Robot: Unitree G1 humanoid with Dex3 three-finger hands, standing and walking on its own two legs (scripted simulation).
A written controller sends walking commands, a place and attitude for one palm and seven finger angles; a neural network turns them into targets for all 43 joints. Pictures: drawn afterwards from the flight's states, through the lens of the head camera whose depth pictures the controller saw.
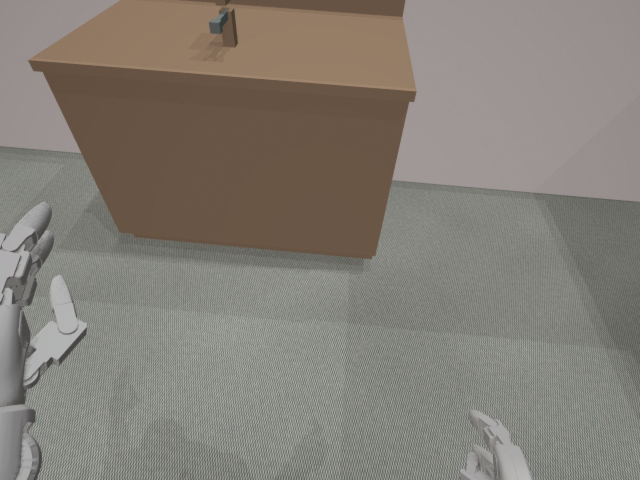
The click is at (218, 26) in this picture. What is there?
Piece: tap's lever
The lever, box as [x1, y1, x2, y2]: [209, 19, 222, 33]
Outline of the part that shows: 211,19 209,21 210,32 220,33 222,31 221,20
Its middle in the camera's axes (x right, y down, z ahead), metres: -0.29 -0.57 +1.04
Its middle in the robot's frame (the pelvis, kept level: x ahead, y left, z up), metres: +1.16 +0.36 +0.11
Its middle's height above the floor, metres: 0.88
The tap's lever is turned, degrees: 0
